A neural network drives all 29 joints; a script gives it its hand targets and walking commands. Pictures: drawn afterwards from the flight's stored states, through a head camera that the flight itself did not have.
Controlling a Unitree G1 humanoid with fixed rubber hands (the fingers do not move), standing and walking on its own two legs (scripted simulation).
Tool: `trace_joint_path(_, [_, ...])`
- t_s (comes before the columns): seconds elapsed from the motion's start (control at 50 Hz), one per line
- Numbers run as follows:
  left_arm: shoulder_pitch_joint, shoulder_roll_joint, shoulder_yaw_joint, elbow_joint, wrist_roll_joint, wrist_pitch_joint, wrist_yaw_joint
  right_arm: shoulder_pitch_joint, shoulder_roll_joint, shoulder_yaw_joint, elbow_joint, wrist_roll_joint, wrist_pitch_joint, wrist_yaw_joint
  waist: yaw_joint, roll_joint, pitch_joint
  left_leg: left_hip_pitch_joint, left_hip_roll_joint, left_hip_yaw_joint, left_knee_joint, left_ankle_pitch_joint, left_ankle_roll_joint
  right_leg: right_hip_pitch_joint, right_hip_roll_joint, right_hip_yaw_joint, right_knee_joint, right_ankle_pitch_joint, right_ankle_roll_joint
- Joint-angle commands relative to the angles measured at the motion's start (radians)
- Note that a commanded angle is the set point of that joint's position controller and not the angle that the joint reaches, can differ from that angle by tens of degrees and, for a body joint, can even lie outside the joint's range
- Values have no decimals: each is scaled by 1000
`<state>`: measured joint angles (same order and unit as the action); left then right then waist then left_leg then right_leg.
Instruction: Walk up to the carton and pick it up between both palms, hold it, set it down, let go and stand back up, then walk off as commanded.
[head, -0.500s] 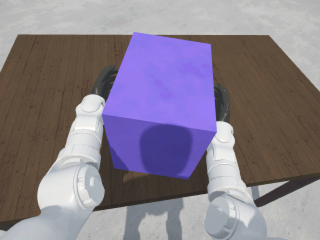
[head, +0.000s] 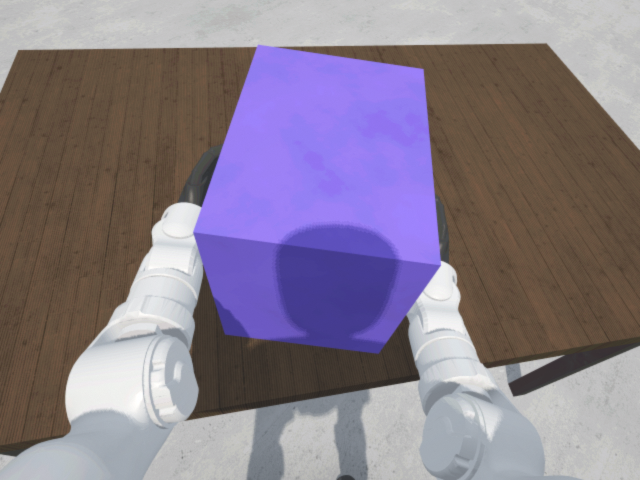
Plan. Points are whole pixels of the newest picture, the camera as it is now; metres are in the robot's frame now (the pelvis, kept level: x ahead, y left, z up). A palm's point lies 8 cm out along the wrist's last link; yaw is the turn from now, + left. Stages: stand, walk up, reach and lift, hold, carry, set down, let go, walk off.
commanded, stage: set down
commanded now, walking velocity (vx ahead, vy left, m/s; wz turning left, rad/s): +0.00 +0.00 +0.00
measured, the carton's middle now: (320, 206) +0.44 -0.07 +0.06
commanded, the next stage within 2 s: none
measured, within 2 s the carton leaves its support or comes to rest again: neither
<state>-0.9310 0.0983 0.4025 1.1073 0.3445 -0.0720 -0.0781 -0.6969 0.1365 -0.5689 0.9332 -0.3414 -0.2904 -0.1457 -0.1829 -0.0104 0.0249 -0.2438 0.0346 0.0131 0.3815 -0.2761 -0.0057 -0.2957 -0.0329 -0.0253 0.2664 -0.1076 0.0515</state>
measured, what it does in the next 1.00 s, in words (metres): shifts its weight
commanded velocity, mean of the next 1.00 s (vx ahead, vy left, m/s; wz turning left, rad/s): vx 0.00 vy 0.00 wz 0.00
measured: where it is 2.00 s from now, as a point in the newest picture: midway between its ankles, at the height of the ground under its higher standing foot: outside the picture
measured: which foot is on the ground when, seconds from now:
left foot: down 0.00-1.00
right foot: down 0.00-1.00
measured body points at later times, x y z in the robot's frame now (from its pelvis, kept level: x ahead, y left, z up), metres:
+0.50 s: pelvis -0.03 +0.01 -0.02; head +0.03 +0.06 +0.43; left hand +0.47 +0.13 +0.09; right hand +0.37 -0.22 +0.07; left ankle -0.06 +0.11 -0.75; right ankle +0.01 -0.15 -0.75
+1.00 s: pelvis -0.07 -0.02 -0.02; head -0.01 +0.01 +0.43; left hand +0.47 +0.11 +0.17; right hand +0.37 -0.26 +0.15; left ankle -0.06 +0.11 -0.75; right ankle +0.01 -0.15 -0.75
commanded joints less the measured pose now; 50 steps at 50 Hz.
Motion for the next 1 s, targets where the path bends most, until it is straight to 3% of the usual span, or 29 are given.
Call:
trace_joint_path(0.0, [-566,46,-223,-31,-170,-111,71,-473,-17,196,-3,113,-68,-29,-35,102,-768,61,-47,37,80,598,-75,225,72,-71,117,629,15])
trace_joint_path(0.08, [-615,162,-293,58,-309,-189,117,-528,-88,272,-62,209,-108,-68,-26,82,-1056,-186,-69,42,138,588,-86,402,49,-23,236,961,5])
trace_joint_path(0.14, [-601,262,-280,89,-346,-222,121,-472,-147,326,-73,248,-113,-94,-11,19,-1155,-510,-94,58,106,446,-75,720,-2,46,334,1238,-13])
trace_joint_path(0.16, [-567,261,-286,75,-342,-216,120,-432,-168,345,-65,263,-121,-102,-17,18,-1159,-540,-94,53,91,444,-73,765,-7,46,347,1285,-10])
trace_joint_path(0.18, [-535,250,-300,45,-337,-204,119,-404,-199,364,-47,282,-127,-106,-26,56,-1167,-469,-84,47,92,513,-73,728,0,33,350,1284,-5])
trace_joint_path(0.22, [-573,237,-346,14,-348,-170,124,-438,-256,369,5,342,-128,-103,-45,150,-1152,-253,-52,31,145,709,-104,498,41,-13,300,1135,-15])
trace_joint_path(0.26, [-666,212,-432,2,-404,-132,140,-529,-315,367,66,415,-105,-91,-51,254,-1126,70,-13,5,231,933,-147,129,98,-72,191,767,-36])
trace_joint_path(0.28, [-680,205,-458,15,-435,-115,146,-542,-330,362,84,453,-93,-90,-37,263,-1094,132,-4,3,268,966,-165,16,108,-71,135,629,-63])
trace_joint_path(0.32, [-703,217,-501,-11,-500,-97,149,-578,-370,341,46,495,-68,-90,-27,243,-1079,108,-14,9,272,861,-167,-17,109,-65,98,502,-87])
trace_joint_path(0.34, [-730,250,-514,-83,-538,-91,149,-603,-416,340,-9,520,-50,-87,-31,251,-1134,99,-27,7,260,809,-162,18,110,-60,125,518,-80])
trace_joint_path(0.36, [-746,261,-534,-64,-565,-77,147,-627,-437,342,-5,536,-25,-86,-31,254,-1112,62,-32,8,250,752,-153,19,106,-58,142,491,-72])
trace_joint_path(0.38, [-756,287,-544,-77,-579,-58,145,-631,-480,347,5,554,6,-83,-33,282,-1100,80,-32,2,245,746,-148,15,110,-63,161,481,-66])
trace_joint_path(0.4, [-736,298,-557,-91,-587,-29,139,-611,-521,350,26,584,35,-77,-51,297,-1076,138,-19,-9,265,831,-145,-34,121,-72,163,466,-61])
trace_joint_path(0.42, [-707,271,-577,2,-593,9,134,-612,-528,364,116,606,66,-75,-58,299,-951,184,5,-22,287,916,-153,-138,132,-83,143,388,-65])
trace_joint_path(0.44, [-668,239,-591,98,-596,30,123,-613,-511,377,195,622,89,-76,-51,277,-808,197,19,-25,293,904,-163,-211,136,-94,105,287,-86])
trace_joint_path(0.46, [-661,261,-602,112,-608,40,110,-621,-530,380,208,635,116,-76,-50,258,-747,196,21,-29,278,832,-162,-219,131,-92,79,222,-105])
trace_joint_path(0.5, [-717,272,-641,127,-654,40,87,-681,-506,355,206,616,154,-72,-70,232,-679,158,12,-62,228,630,-149,-224,110,-83,76,144,-102])
trace_joint_path(0.54, [-796,300,-689,140,-711,16,81,-758,-517,333,167,596,189,-59,-90,243,-704,121,-4,-84,176,418,-131,-226,93,-85,98,96,-93])
trace_joint_path(0.6, [-936,355,-735,91,-787,-10,96,-882,-557,324,56,581,235,-33,-92,250,-819,76,-15,-108,136,237,-108,-213,71,-90,148,92,-87])
trace_joint_path(0.64, [-1006,401,-745,61,-826,-4,106,-932,-561,338,-15,592,271,-22,-79,236,-887,41,-22,-101,133,209,-94,-178,65,-84,172,129,-84])
trace_joint_path(0.7, [-1011,439,-735,116,-822,39,97,-934,-521,372,-20,596,335,-21,-75,170,-891,-28,-35,-71,131,190,-66,-115,57,-67,180,178,-79])
trace_joint_path(0.74, [-990,454,-724,177,-809,63,81,-904,-489,391,8,585,373,-32,-74,157,-863,-82,-45,-48,114,157,-50,-59,47,-56,176,184,-78])
trace_joint_path(0.8, [-986,474,-721,253,-797,85,64,-900,-465,388,6,571,406,-56,-96,145,-859,-136,-58,-35,96,114,-38,4,34,-44,172,206,-75])
trace_joint_path(0.82, [-994,484,-714,203,-796,87,60,-904,-463,385,-37,567,408,-67,-93,158,-913,-127,-65,-29,97,138,-38,47,31,-38,179,253,-72])
trace_joint_path(0.86, [-995,505,-693,208,-787,94,55,-914,-457,386,-79,568,415,-87,-95,159,-954,-148,-75,-23,91,151,-34,105,28,-31,184,300,-63])
trace_joint_path(0.92, [-963,550,-634,183,-739,120,43,-903,-433,413,-162,570,422,-120,-70,136,-972,-185,-91,-7,76,186,-29,244,27,-15,188,399,-53])
trace_joint_path(0.98, [-974,592,-595,181,-724,149,36,-947,-416,425,-214,572,451,-150,-59,93,-940,-237,-99,6,44,144,-19,330,22,-1,181,389,-39])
